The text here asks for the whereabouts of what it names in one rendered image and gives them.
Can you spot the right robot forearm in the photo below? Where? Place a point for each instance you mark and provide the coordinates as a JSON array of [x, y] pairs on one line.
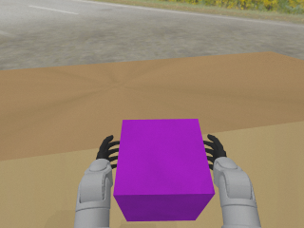
[[236, 195]]

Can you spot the left robot forearm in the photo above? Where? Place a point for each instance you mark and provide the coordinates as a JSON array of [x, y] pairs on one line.
[[93, 201]]

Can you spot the carton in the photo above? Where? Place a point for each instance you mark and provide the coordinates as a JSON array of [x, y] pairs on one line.
[[162, 170]]

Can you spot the right robot hand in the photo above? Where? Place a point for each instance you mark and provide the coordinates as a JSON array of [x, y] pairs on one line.
[[218, 151]]

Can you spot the left robot hand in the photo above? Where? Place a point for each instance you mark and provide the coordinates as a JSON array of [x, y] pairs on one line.
[[104, 153]]

